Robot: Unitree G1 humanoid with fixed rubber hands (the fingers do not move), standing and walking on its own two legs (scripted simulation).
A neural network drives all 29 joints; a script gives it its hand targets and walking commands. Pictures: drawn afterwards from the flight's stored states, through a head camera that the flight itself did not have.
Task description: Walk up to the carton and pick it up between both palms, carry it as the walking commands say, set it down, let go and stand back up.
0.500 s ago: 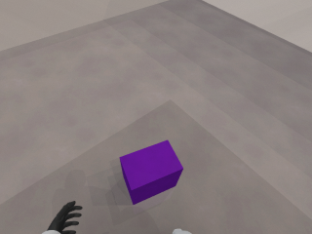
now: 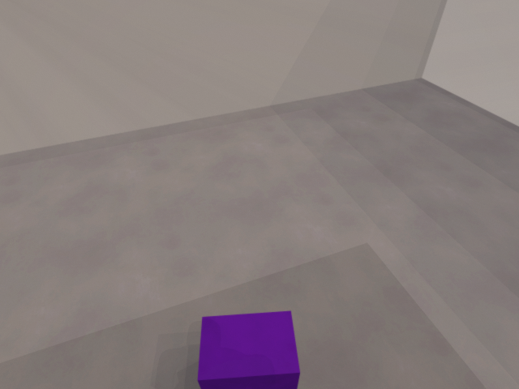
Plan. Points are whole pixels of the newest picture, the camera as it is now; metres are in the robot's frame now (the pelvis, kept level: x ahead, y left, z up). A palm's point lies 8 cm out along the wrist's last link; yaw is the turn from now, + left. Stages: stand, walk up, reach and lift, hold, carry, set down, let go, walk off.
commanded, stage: walk up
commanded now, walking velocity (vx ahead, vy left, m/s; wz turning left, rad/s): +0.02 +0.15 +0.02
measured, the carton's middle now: (249, 361) +0.44 +0.05 -0.64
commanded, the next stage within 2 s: none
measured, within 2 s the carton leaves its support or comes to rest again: neither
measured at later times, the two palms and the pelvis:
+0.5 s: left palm out of the picture +0.01 +0.03 -0.17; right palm out of the picture +0.14 -0.42 -0.14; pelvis +0.04 -0.17 -0.03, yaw +3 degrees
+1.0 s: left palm out of the picture -0.01 +0.05 -0.13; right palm out of the picture +0.11 -0.41 -0.16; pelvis +0.02 -0.18 -0.01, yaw +2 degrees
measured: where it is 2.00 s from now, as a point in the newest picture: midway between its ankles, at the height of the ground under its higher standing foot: outside the picture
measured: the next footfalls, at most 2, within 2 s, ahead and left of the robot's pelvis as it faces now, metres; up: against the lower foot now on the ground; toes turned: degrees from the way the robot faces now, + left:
left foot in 0.04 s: +0.06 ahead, +0.15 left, +0.00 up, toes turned +7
right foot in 0.20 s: +0.08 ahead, -0.30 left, +0.00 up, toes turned +1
